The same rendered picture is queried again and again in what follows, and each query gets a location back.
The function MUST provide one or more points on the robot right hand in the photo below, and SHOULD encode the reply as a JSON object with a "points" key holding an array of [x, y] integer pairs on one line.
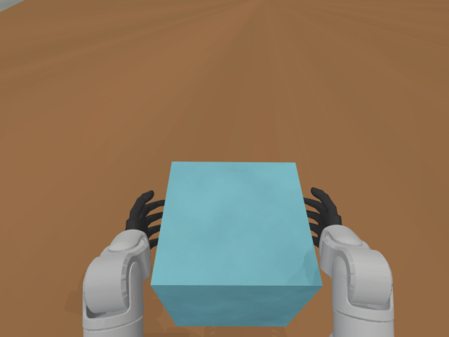
{"points": [[327, 213]]}

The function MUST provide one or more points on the carton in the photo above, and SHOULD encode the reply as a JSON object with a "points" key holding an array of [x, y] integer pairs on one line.
{"points": [[235, 245]]}

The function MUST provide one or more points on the robot left forearm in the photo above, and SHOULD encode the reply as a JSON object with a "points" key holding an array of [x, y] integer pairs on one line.
{"points": [[112, 287]]}

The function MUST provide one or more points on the robot left hand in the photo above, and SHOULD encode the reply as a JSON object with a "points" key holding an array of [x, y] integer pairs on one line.
{"points": [[138, 219]]}

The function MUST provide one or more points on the robot right forearm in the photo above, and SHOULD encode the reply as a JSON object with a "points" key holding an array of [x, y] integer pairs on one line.
{"points": [[362, 285]]}

